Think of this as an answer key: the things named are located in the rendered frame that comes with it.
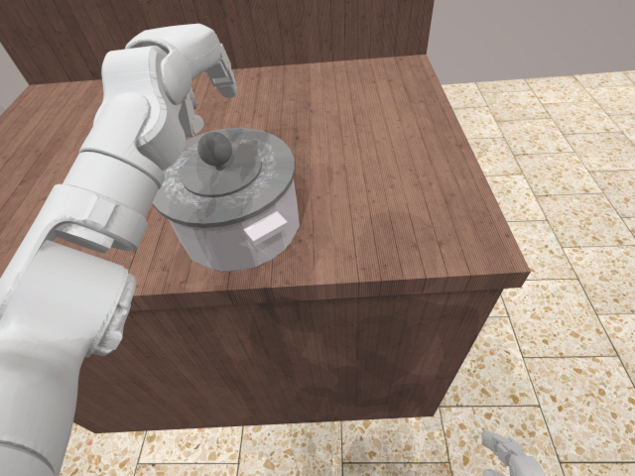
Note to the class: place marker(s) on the table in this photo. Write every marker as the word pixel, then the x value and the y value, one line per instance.
pixel 402 250

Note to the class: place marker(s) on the robot left forearm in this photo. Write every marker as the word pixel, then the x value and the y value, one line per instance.
pixel 136 136

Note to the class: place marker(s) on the left robot upper arm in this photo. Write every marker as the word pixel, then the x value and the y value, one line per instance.
pixel 68 305

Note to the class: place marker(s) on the right robot hand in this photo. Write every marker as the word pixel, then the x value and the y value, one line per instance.
pixel 511 454

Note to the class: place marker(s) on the pot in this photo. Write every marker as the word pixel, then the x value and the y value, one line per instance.
pixel 246 244

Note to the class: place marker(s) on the knob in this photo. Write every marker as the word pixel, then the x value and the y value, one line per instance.
pixel 214 149

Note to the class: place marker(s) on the left robot hand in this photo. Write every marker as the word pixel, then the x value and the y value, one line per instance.
pixel 204 53

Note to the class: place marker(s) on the lid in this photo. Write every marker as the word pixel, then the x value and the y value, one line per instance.
pixel 259 172

